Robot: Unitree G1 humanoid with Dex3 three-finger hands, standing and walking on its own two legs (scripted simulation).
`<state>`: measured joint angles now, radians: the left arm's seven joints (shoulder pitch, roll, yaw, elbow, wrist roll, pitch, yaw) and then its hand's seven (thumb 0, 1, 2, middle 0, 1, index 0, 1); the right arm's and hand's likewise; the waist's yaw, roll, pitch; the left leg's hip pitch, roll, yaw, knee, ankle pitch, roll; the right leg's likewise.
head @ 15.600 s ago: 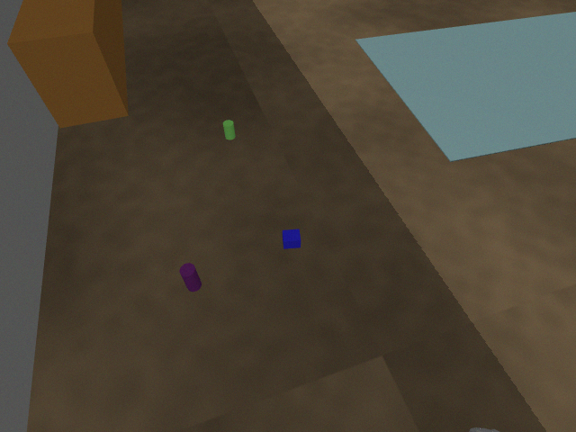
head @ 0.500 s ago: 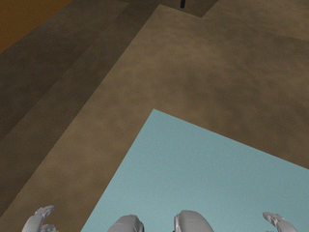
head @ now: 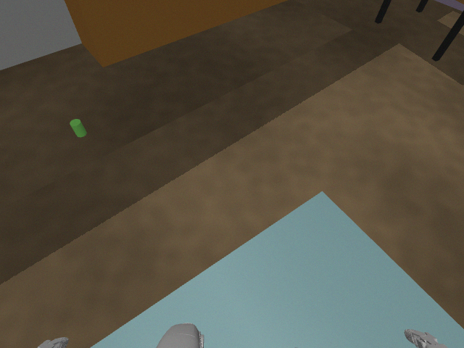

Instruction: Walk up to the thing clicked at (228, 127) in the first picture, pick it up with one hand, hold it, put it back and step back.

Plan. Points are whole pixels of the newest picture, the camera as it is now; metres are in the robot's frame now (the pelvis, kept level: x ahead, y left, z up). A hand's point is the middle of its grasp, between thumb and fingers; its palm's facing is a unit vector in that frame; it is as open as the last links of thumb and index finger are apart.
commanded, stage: walk up
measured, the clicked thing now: (78, 128) +1.19 +0.92 -0.72
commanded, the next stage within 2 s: stand in 1.68 s
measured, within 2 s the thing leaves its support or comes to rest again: neither
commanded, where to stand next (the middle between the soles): +0.10 -0.02 m, yaw +32 degrees
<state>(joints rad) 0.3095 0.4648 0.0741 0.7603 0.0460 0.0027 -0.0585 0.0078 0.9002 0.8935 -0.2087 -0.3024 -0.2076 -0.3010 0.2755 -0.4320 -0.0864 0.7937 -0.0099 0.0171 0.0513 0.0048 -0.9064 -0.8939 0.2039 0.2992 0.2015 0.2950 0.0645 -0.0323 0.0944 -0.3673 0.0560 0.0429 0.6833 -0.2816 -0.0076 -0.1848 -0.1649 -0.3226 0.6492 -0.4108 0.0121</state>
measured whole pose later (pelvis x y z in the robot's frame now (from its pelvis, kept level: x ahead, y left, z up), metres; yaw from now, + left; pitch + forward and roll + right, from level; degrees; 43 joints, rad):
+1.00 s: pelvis +0.03 -0.04 -0.01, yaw +31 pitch -2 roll +1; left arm 0.28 0.42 0.06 0.89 0.01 0.03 -0.03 0.01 0.91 0.89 -0.21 -0.30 -0.20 -0.30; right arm 0.29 -0.39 -0.03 0.89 -0.02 -0.04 -0.01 0.00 -0.90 -0.89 0.21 0.30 0.21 0.30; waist 0.01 -0.08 0.06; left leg -0.31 -0.04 -0.04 0.69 -0.34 0.01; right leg -0.41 -0.11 -0.03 0.85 -0.46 -0.02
